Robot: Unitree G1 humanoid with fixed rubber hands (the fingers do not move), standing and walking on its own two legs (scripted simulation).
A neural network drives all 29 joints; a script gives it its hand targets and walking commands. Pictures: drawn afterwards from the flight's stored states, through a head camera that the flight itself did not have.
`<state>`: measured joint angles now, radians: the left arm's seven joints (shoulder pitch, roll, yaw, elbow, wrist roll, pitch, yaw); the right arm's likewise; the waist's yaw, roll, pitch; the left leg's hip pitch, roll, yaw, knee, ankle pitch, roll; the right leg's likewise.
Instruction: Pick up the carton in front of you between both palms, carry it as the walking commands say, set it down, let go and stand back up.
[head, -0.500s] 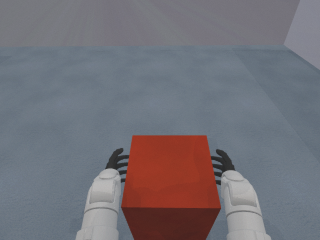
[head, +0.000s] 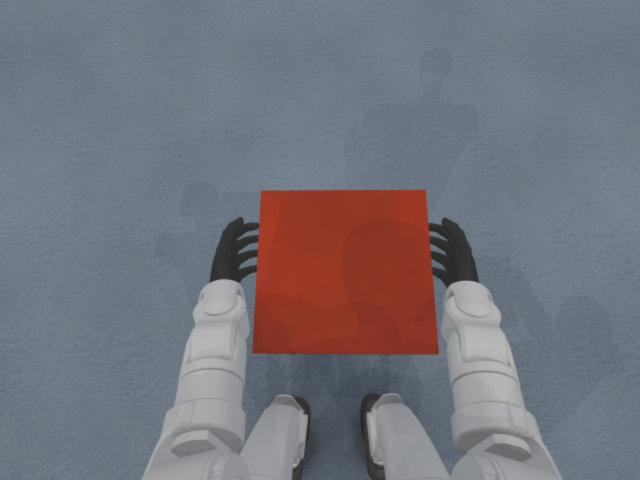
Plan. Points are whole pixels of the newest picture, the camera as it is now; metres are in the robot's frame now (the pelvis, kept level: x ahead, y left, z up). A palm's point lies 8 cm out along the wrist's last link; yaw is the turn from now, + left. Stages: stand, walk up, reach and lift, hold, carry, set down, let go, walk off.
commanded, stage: set down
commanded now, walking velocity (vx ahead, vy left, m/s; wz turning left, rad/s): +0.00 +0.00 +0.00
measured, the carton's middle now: (341, 284) +0.37 +0.00 -0.16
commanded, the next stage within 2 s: none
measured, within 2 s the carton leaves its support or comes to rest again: rests again in 1.70 s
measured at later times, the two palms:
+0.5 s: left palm (254, 270) +0.41 +0.14 -0.22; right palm (432, 267) +0.41 -0.16 -0.22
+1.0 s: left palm (271, 272) +0.45 +0.14 -0.37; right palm (415, 269) +0.45 -0.16 -0.38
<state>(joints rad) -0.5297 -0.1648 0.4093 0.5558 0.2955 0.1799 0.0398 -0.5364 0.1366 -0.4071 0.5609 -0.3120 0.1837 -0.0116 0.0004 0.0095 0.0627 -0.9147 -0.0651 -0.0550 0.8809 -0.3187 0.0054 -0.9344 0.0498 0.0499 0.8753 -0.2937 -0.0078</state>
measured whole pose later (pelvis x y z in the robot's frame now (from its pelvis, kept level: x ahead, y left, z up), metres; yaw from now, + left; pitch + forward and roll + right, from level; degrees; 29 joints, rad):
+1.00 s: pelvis -0.05 -0.01 -0.26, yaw +2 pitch +44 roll +2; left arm -1.09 0.02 0.42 0.76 0.12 0.22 0.13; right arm -1.13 -0.11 -0.36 0.82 -0.14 0.23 -0.08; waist -0.01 0.01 -0.02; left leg -2.09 -0.15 -0.05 1.87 -0.56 -0.06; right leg -2.12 0.13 0.06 1.87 -0.52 0.03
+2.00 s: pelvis -0.06 -0.01 -0.35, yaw +2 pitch +35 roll +1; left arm -1.35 0.15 0.35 1.00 0.05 0.17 0.12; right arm -1.39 -0.26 -0.28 1.08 -0.05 0.17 -0.05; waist -0.02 0.02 0.32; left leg -2.21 -0.15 -0.01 2.21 -0.61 -0.06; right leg -2.23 0.10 0.01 2.21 -0.58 0.02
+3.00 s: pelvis -0.05 +0.00 -0.31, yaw +2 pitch +39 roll +1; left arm -1.24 0.26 0.18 0.88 -0.15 0.14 0.15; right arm -1.28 -0.38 -0.15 0.96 0.15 0.13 -0.06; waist -0.01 0.02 0.19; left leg -2.16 -0.08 0.01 2.09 -0.61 -0.01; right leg -2.19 0.04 0.00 2.09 -0.58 -0.01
